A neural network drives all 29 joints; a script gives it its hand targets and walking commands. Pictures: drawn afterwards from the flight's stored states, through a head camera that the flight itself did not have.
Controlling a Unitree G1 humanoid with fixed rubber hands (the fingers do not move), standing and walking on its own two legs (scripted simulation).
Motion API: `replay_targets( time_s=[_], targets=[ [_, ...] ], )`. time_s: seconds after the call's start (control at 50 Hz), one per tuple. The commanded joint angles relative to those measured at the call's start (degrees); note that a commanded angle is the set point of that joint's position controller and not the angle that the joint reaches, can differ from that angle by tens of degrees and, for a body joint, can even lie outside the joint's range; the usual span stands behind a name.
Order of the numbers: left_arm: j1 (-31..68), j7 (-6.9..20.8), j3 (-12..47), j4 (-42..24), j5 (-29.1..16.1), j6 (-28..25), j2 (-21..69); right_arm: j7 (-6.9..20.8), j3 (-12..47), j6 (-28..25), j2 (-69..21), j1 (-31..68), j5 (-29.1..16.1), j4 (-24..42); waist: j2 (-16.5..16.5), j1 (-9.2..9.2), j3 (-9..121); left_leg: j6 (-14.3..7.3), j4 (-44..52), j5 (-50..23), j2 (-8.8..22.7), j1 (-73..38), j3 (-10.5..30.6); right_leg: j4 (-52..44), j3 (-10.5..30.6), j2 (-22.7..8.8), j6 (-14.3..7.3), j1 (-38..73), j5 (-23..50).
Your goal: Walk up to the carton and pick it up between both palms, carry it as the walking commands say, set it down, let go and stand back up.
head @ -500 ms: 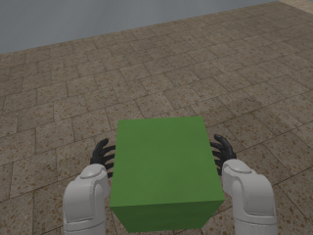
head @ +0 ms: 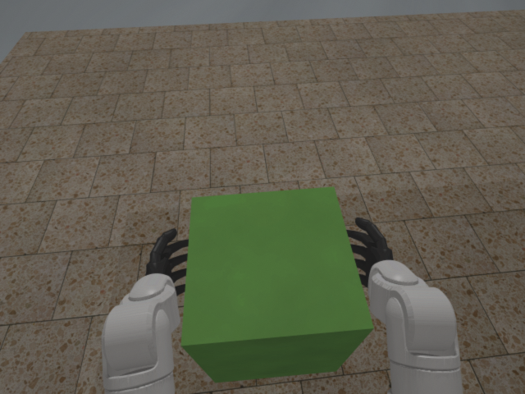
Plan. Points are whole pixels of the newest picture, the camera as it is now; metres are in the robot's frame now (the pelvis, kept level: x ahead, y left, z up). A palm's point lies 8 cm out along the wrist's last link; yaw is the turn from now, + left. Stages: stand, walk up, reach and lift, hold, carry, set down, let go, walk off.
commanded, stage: carry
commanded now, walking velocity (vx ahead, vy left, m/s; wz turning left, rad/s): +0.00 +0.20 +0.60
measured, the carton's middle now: (270, 292) +0.29 +0.01 +0.00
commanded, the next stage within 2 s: none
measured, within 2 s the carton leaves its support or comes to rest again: neither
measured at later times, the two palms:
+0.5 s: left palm out of the picture +0.16 +0.34 +0.09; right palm (233, 298) +0.24 +0.06 +0.10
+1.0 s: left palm out of the picture -0.01 +0.50 +0.09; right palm out of the picture +0.13 +0.25 +0.08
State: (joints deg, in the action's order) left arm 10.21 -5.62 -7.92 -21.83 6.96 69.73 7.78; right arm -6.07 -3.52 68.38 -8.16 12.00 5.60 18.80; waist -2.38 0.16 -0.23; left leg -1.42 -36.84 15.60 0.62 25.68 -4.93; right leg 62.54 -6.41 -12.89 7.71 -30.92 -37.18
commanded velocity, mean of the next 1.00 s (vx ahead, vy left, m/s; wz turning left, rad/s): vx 0.00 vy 0.20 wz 0.60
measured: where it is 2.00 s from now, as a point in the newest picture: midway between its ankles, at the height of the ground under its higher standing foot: outside the picture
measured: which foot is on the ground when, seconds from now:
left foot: down 0.00-0.20, up 0.22-0.50, down 0.52-0.88, up 0.90-1.00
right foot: up 0.00-0.16, down 0.18-0.52, up 0.54-0.84, down 0.86-1.00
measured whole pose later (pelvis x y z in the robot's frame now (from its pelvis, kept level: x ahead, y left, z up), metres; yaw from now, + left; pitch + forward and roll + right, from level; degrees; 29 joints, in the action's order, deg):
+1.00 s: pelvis -0.17 +0.24 +0.01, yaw +32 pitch +3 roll +2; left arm 8.8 -5.6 -4.8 -20.6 6.1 69.7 7.7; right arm -6.3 -4.0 71.4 -7.5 8.3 6.1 23.5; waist 1.8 0.8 0.7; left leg 2.5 -65.8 20.2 -2.9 36.6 -2.2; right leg 32.8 -10.2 -7.4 0.2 -18.0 -17.3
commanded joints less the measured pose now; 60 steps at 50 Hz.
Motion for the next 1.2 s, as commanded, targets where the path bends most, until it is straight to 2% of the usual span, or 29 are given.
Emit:
replay_targets(
  time_s=[0.0,0.1,0.16,0.18,0.2,0.24,0.26,0.32,0.46,0.48,0.5,0.52,0.54,0.56,0.58,0.64,0.76,0.82,0.84,0.86,0.88,0.9,0.92,0.94,1.0,1.06,1.14,1.16,1.18],
  targets=[
    [31.84,15.24,46.4,-10.09,-28.0,-1.8,54.9,14.79,37.75,-1.0,-54.74,20.99,-22.37,7.53,12.74,0.94,25.23,-9.08,3.96,-49.12,10.99,-24.6,10.2,1.84,0.91,3.65,-0.86,-5.13,4.47],
    [26.61,15.06,45.29,-8.22,-27.71,-1.21,52.62,13.36,38.06,-1.19,-51.74,19.1,-21.12,9.91,10.88,0.9,25.64,-11.01,8.25,-32.64,11.46,-17.21,17.05,-11.27,0.49,7.13,-4.53,3.62,8.63],
    [23.78,15.44,43.74,-5.56,-26.65,-0.65,52.75,13.33,39.27,-0.45,-49.9,19.76,-21.55,10.32,8.57,-0.88,24.89,-5.91,6.44,-20.97,6.51,-3.7,14.48,-33.67,0.4,7.32,-7.69,23.07,18.39],
    [22.24,15.51,42.65,-4.03,-25.92,-0.63,52.48,13.46,39.64,-0.15,-49.66,20.72,-22.04,10.13,-1.26,-1.84,24.38,-2.04,-2.35,-8.96,2.11,7.81,10.95,-41.75,12.13,-3.7,-10.41,34.37,24.36],
    [18.75,15.96,41.69,-1.25,-24.36,-1.07,52.18,13.68,41.0,0.7,-49.13,21.63,-21.32,11.74,-25.77,-1.65,20.19,1.51,-22.15,17.3,-4.19,20.67,0.91,-46.6,33.42,-26.61,-21.08,33.5,43.48],
    [23.7,15.65,40.95,-4.06,-23.69,-1.54,53.98,14.63,41.99,0.58,-51.31,26.15,-23.46,11.06,-4.79,-0.97,18.89,3.25,-38.77,11.3,2.96,16.52,12.04,-40.81,21.02,-21.09,-19.36,26.62,47.08],
    [24.43,15.57,41.24,-5.3,-23.41,-1.83,53.89,15.01,42.4,0.51,-51.8,26.87,-24.85,11.31,-0.98,-0.84,17.92,4.47,-39.35,7.58,3.87,15.03,10.53,-39.76,13.7,-17.5,-16.54,24.99,44.83],
    [26.14,15.39,41.3,-6.37,-24.16,-1.78,52.17,14.57,43.46,0.5,-51.67,28.35,-26.33,11.76,-8.23,-0.52,17.15,6.38,-26.23,6.53,2.64,10.32,2.46,-35.5,0.02,-10.02,-10.72,24.81,52.3],
    [21.36,14.79,40.65,-4.58,-20.75,-0.26,49.56,14.9,40.51,2.16,-50.6,23.16,-24.48,4.95,-17.35,-1.42,18.58,3.62,2.86,6.38,-1.07,-2.87,-5.28,-30.93,-4.01,-13.65,-6.21,26.78,57.61],
    [21.51,14.66,41.0,-4.76,-20.44,-0.13,49.81,15.11,40.1,2.14,-50.82,22.28,-24.6,3.98,-13.83,-0.6,19.4,2.84,10.35,1.48,-1.9,-8.01,-5.32,-26.35,-5.66,-11.69,-4.13,24.06,53.28],
    [21.7,14.55,41.49,-4.52,-19.96,0.08,49.65,15.34,39.43,2.04,-50.83,21.25,-24.47,2.89,-4.89,0.59,20.1,1.97,15.78,-4.44,-0.35,-15.38,-2.21,-19.31,-6.0,-8.86,-2.48,16.5,39.53],
    [21.15,14.59,41.8,-3.2,-19.58,0.26,49.9,15.5,38.64,1.74,-50.86,20.29,-23.89,1.5,12.85,0.77,19.9,-1.67,15.22,-28.04,12.15,-21.88,13.83,-10.4,-7.29,-1.72,0.16,1.63,7.02],
    [23.61,14.87,43.01,-2.85,-21.04,0.04,50.31,15.74,37.63,1.21,-50.49,19.49,-23.03,0.18,27.81,1.13,20.67,-8.79,12.04,-48.61,20.26,-23.38,25.97,1.2,-4.23,3.12,1.02,-8.35,-10.91],
    [23.93,15.14,44.62,-1.12,-22.12,-0.52,51.56,15.53,37.81,0.92,-51.23,19.97,-22.85,1.89,20.35,0.79,20.8,-9.72,4.39,-68.58,17.49,-27.96,19.18,8.64,0.49,2.44,-0.18,-9.2,-9.16],
    [24.56,15.17,45.46,-3.16,-23.66,-0.98,53.75,15.64,37.9,0.44,-52.62,18.47,-22.39,2.81,20.69,1.52,25.44,-11.57,2.98,-65.44,16.97,-30.19,15.41,10.76,1.06,3.42,-0.83,-11.48,-6.32],
    [33.27,15.42,48.31,-10.1,-28.83,-2.57,55.55,15.02,37.47,-1.58,-54.68,21.87,-22.31,7.38,12.84,1.16,25.08,-9.69,6.18,-40.89,11.12,-21.71,11.17,5.55,1.1,4.47,-1.49,-5.29,6.56],
    [25.24,15.0,46.16,-8.48,-27.89,-1.38,51.6,13.45,38.57,-1.13,-50.58,18.51,-21.04,10.44,10.06,0.94,25.57,-10.91,12.25,-25.77,11.66,-17.54,19.83,-10.15,1.62,8.99,-6.09,3.91,8.57],
    [22.87,15.52,44.33,-5.91,-26.96,-0.68,51.42,13.85,39.57,-0.13,-49.57,19.34,-21.29,10.53,9.68,-0.14,24.61,-6.91,14.03,-23.73,8.19,-10.2,19.32,-27.62,0.56,10.86,-8.57,17.51,11.85],
    [22.16,15.67,43.41,-4.77,-26.44,-0.67,51.44,14.0,39.78,0.13,-49.04,20.51,-21.68,10.19,8.31,-1.22,24.64,-3.0,12.58,-20.52,5.49,-3.38,17.05,-37.2,1.84,8.39,-9.31,27.72,17.92],
    [20.74,15.87,42.6,-3.65,-25.37,-0.76,51.49,14.15,40.25,0.42,-49.15,21.3,-22.18,10.0,-1.09,-2.41,23.42,2.45,4.57,-9.61,0.63,9.27,11.88,-43.9,12.25,-2.81,-13.32,39.31,23.78],
    [17.63,16.34,41.82,-1.96,-23.92,-1.19,51.23,14.41,41.8,1.24,-49.21,22.94,-22.29,12.06,-25.13,-2.31,19.8,3.77,-21.86,17.02,-4.96,18.24,2.1,-47.06,32.89,-25.26,-23.83,34.27,43.17],
    [22.1,16.2,41.7,-4.02,-24.46,-1.26,53.1,14.55,41.88,1.34,-50.61,25.83,-22.4,11.48,-11.05,-0.89,17.57,3.55,-33.7,13.85,1.57,19.14,9.12,-43.97,25.52,-24.48,-23.08,29.86,50.3],
    [23.35,15.98,41.28,-4.87,-23.93,-1.18,53.64,14.79,41.64,1.24,-51.22,25.87,-23.45,10.58,-2.34,-0.96,18.01,3.81,-37.22,9.78,2.56,15.98,12.42,-42.04,19.33,-19.93,-19.95,27.19,46.53],
    [24.13,15.81,41.12,-5.59,-23.63,-1.2,53.32,14.97,42.01,1.19,-51.7,25.71,-24.59,10.4,0.04,-0.79,16.89,4.59,-38.01,5.83,2.92,15.42,10.72,-41.11,12.68,-15.77,-16.54,25.79,43.76],
    [26.18,15.55,41.27,-5.84,-24.49,-0.82,51.41,14.25,42.69,1.23,-51.04,26.68,-25.61,10.27,-6.84,-0.59,15.92,6.47,-26.89,4.22,1.19,11.73,2.63,-35.73,0.18,-8.38,-11.56,25.26,52.64],
    [24.23,15.35,40.4,-4.94,-23.65,0.1,49.81,13.9,41.71,1.76,-49.98,23.69,-24.77,8.23,-11.68,-0.82,15.84,5.31,-12.91,8.01,0.82,4.17,-1.94,-34.52,-2.36,-10.16,-11.04,24.16,59.43],
    [21.79,15.14,39.77,-3.53,-21.28,0.7,49.38,14.41,39.88,2.26,-50.41,23.73,-24.38,5.36,-17.67,-1.74,17.16,3.2,2.55,6.31,-1.34,-2.82,-5.31,-31.05,-3.79,-12.42,-6.78,25.06,55.2],
    [21.67,15.03,40.03,-3.76,-20.97,0.8,49.6,14.56,39.3,2.19,-50.74,22.85,-24.55,4.53,-14.39,-0.95,18.55,2.43,9.87,1.3,-1.81,-8.13,-5.17,-26.2,-5.35,-11.2,-4.86,22.71,52.12],
    [21.3,14.93,40.43,-3.58,-20.44,1.01,49.6,14.73,38.37,2.04,-50.8,21.21,-24.5,3.29,-5.47,0.3,20.9,1.59,15.36,-4.35,-1.12,-16.82,-2.59,-18.25,-5.85,-8.16,-3.25,15.95,39.51]
  ],
)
